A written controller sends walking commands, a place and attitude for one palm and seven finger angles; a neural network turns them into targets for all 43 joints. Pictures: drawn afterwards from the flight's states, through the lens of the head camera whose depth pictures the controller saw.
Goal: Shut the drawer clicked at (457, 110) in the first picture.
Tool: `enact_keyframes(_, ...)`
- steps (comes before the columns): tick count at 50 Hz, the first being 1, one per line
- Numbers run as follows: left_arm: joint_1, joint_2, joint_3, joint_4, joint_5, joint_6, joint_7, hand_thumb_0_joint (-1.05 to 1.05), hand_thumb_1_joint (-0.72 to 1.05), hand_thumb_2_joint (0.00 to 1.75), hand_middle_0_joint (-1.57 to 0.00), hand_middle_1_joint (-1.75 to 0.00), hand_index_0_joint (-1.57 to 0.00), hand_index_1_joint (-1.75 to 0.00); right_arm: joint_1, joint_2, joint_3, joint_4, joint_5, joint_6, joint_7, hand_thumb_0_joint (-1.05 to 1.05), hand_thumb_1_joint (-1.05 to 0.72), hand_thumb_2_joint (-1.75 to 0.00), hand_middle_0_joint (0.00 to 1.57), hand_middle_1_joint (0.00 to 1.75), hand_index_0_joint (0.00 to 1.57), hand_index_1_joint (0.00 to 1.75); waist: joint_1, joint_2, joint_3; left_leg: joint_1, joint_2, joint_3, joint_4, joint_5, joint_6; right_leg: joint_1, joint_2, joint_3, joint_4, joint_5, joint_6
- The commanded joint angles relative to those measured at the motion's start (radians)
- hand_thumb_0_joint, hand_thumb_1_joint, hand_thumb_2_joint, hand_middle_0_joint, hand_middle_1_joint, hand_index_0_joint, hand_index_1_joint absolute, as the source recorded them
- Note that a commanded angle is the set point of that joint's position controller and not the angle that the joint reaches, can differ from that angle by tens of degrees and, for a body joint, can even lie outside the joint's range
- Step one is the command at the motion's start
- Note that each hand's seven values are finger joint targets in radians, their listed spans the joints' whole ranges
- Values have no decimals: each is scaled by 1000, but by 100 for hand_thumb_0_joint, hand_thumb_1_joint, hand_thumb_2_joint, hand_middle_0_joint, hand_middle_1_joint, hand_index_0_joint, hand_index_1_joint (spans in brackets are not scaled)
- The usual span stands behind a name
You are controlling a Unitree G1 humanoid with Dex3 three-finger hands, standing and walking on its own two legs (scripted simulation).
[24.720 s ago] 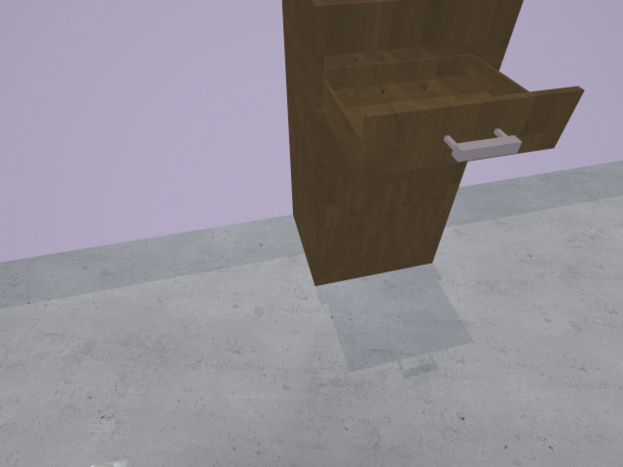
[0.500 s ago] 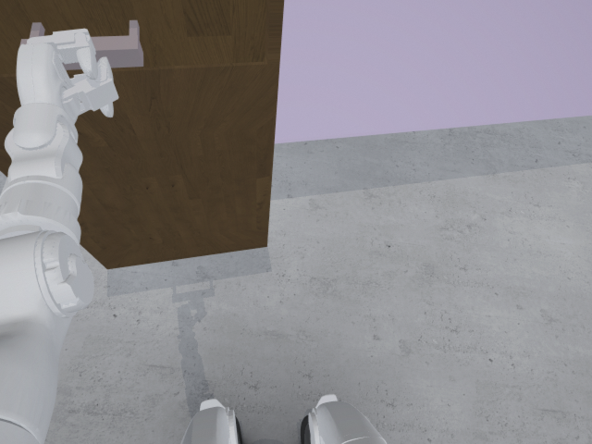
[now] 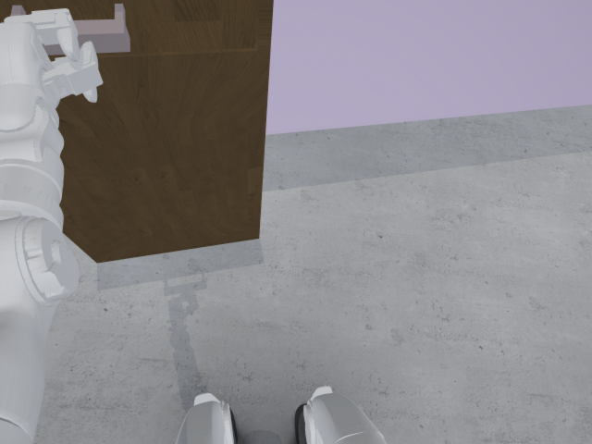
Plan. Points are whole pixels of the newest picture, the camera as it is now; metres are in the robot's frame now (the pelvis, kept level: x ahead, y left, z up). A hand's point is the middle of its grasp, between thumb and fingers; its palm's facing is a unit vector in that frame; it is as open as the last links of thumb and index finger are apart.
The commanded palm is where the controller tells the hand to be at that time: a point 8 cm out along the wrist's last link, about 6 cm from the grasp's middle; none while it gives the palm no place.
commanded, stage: pull the fist back off the drawer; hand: left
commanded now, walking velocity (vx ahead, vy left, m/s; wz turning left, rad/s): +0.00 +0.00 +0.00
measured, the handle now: (69, 25) +0.64 +0.20 +0.12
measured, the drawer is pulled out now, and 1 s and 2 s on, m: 0.00 0.00 0.00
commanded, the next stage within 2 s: draw the hand back to the body in 0.46 s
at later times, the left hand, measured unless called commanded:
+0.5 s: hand (98, 71) +0.56 +0.16 +0.12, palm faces +0.06 -1.00 -0.01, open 3.1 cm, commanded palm +0.54 +0.21 +0.12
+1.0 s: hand (28, 140) +0.43 +0.20 +0.16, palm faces +0.08 -1.00 -0.02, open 3.3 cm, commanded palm +0.39 +0.24 +0.16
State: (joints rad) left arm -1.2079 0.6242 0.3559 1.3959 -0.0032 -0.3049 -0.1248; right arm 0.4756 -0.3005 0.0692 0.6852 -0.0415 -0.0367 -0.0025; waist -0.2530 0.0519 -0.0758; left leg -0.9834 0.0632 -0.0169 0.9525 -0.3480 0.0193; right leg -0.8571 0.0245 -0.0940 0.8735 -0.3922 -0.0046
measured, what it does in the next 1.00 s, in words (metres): shifts its weight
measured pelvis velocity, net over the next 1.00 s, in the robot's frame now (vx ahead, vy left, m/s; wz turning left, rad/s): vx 0.05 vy -0.01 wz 0.01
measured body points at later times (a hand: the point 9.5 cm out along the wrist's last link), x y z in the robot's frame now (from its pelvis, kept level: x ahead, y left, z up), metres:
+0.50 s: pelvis +0.02 +0.00 +0.01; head +0.14 +0.01 +0.44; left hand +0.55 +0.22 +0.12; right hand -0.01 -0.26 -0.10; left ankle +0.05 +0.11 -0.68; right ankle +0.01 -0.12 -0.68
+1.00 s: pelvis +0.05 -0.01 +0.04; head +0.07 -0.02 +0.49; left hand +0.42 +0.25 +0.16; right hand +0.17 -0.27 -0.07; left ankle +0.05 +0.11 -0.68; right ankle +0.01 -0.12 -0.68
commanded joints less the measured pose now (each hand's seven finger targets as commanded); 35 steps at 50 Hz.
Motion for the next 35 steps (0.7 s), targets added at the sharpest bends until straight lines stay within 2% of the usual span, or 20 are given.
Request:
enact_keyframes(1,-627,202,19,-267,-23,-68,26,0,90,90,-140,-160,-140,-160,201,-187,-70,-31,5,-6,-6,0,-90,-90,20,30,20,30,-69,151,-417,466,-29,-64,-101,50,25,-10,43,56,-152,39,-4)
enact_keyframes(2,-625,221,33,-272,-21,-69,27,0,90,90,-140,-160,-140,-160,204,-189,-71,-30,3,-4,-6,0,-90,-90,20,30,20,30,-69,140,-427,467,-26,-68,-100,58,26,-5,43,55,-149,45,-4)
enact_keyframes(5,-586,226,46,-263,-16,-67,22,0,90,90,-140,-160,-140,-160,206,-185,-72,-40,2,6,1,0,-90,-90,20,30,20,30,-51,145,-438,474,-29,-68,-94,93,23,3,44,51,-139,66,-7)
enact_keyframes(6,-592,204,32,-275,-19,-65,21,0,90,90,-140,-160,-140,-160,202,-183,-74,-42,2,10,2,0,-90,-90,20,30,20,30,-57,143,-435,475,-29,-67,-94,85,24,-2,44,52,-142,61,-5)
enact_keyframes(8,-568,176,23,-281,-22,-62,20,0,90,90,-140,-160,-140,-160,198,-180,-78,-46,2,13,6,0,-90,-90,20,30,20,30,-49,143,-432,488,-29,-66,-97,90,23,-1,45,50,-145,65,-6)
enact_keyframes(9,-559,204,53,-311,-25,-70,20,0,90,90,-140,-160,-140,-160,202,-181,-79,-49,-1,15,7,0,-90,-90,20,30,20,30,-32,150,-468,512,-30,-69,-93,125,23,19,46,48,-134,86,-9)
enact_keyframes(11,-510,181,47,-334,-29,-74,17,0,90,90,-140,-160,-140,-160,194,-176,-84,-59,2,24,12,0,-90,-90,20,30,20,30,-11,173,-505,552,-28,-68,-95,168,17,28,46,46,-132,111,-11)
enact_keyframes(12,-500,157,36,-350,-33,-76,16,0,90,90,-140,-160,-140,-160,190,-172,-85,-60,2,26,14,0,-90,-90,20,30,20,30,-10,167,-506,566,-26,-69,-98,172,16,29,47,42,-131,114,-11)
enact_keyframes(14,-429,142,45,-352,-40,-79,17,0,90,90,-140,-160,-140,-160,187,-170,-89,-65,4,33,18,0,-90,-90,20,30,20,30,8,154,-494,584,-26,-69,-103,199,15,41,52,39,-133,131,-15)
enact_keyframes(15,-418,108,20,-359,-43,-76,17,0,90,90,-140,-160,-140,-160,178,-169,-90,-68,8,37,21,0,-90,-90,20,30,20,30,3,150,-478,585,-25,-66,-106,197,14,33,51,39,-136,132,-13)
enact_keyframes(18,-360,136,53,-368,-45,-71,27,0,90,90,-140,-160,-140,-160,167,-169,-94,-77,13,48,20,0,-90,-90,20,30,20,30,22,90,-452,537,-30,-49,-115,182,20,88,49,46,-146,141,-9)
enact_keyframes(19,-363,153,61,-372,-38,-76,31,0,90,90,-140,-160,-140,-160,168,-168,-92,-75,13,52,19,0,-90,-90,20,30,20,30,24,104,-444,543,-29,-52,-117,200,19,88,50,44,-139,155,-12)
enact_keyframes(20,-371,139,53,-375,-37,-75,35,0,90,90,-140,-160,-140,-160,165,-165,-94,-77,14,54,21,0,-90,-90,20,30,20,30,19,104,-441,546,-31,-47,-117,210,21,90,50,46,-142,168,-9)
enact_keyframes(23,-352,175,83,-397,-33,-83,39,0,90,90,-140,-160,-140,-160,162,-161,-98,-80,18,63,18,0,-90,-90,20,30,20,30,30,79,-447,533,-34,-34,-110,249,23,140,48,55,-138,227,-7)
enact_keyframes(24,-336,166,82,-404,-31,-89,37,0,90,90,-140,-160,-140,-160,164,-160,-98,-85,16,66,18,0,-90,-90,20,30,20,30,37,82,-459,551,-37,-35,-108,280,23,145,49,52,-132,252,-9)
enact_keyframes(26,-323,142,66,-393,-34,-90,32,0,90,90,-140,-160,-140,-160,153,-154,-99,-84,20,71,18,0,-90,-90,20,30,20,30,31,84,-438,552,-36,-29,-105,294,22,138,48,54,-133,272,-7)
enact_keyframes(28,-318,128,60,-425,-36,-101,27,0,90,90,-140,-160,-140,-160,151,-150,-103,-88,20,75,19,0,-90,-90,20,30,20,30,41,97,-463,572,-39,-27,-105,317,20,160,48,57,-129,296,-8)
enact_keyframes(31,-96,162,128,-588,-70,-118,9,0,90,90,-140,-160,-140,-160,121,-146,-113,-137,29,84,23,0,-90,-90,20,30,20,30,136,137,-629,678,-42,-12,-109,490,12,293,49,59,-113,452,-17)
enact_keyframes(33,20,106,104,-675,-101,-99,-8,0,90,90,-140,-160,-140,-160,93,-134,-117,-162,43,86,26,0,-90,-90,20,30,20,30,154,105,-630,690,-46,4,-126,533,16,368,51,60,-129,527,-14)
enact_keyframes(35,161,57,72,-741,-124,-61,-30,0,90,90,-140,-160,-140,-160,66,-127,-120,-183,59,90,28,0,-90,-90,20,30,20,30,172,79,-582,683,-46,16,-146,570,22,417,48,60,-146,585,-13)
